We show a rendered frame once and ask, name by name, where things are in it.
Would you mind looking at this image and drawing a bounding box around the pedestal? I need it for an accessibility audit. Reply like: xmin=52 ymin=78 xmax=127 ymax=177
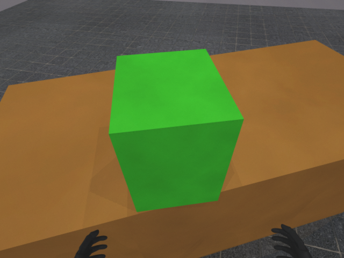
xmin=0 ymin=40 xmax=344 ymax=258

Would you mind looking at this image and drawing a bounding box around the right robot hand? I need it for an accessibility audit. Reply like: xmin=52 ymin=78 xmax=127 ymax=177
xmin=271 ymin=224 xmax=312 ymax=258

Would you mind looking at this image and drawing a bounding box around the carton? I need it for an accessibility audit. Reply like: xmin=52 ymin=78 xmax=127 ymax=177
xmin=109 ymin=49 xmax=244 ymax=212

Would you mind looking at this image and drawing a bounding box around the left robot hand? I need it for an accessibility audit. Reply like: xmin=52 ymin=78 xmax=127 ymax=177
xmin=74 ymin=230 xmax=107 ymax=258

